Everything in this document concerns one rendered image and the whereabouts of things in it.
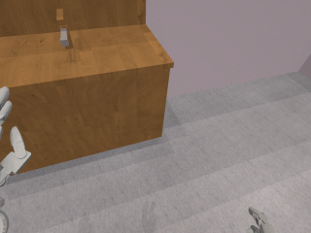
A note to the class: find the tap lever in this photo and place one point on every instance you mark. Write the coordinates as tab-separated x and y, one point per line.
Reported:
64	37

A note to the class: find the counter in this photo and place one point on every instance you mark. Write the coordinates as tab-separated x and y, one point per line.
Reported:
105	91

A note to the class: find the left robot hand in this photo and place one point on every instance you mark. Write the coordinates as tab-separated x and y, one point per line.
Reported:
14	161

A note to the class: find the robot left forearm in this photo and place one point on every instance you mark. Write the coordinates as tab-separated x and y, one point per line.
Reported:
4	220

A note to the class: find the right robot hand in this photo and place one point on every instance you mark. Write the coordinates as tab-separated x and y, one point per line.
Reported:
262	221

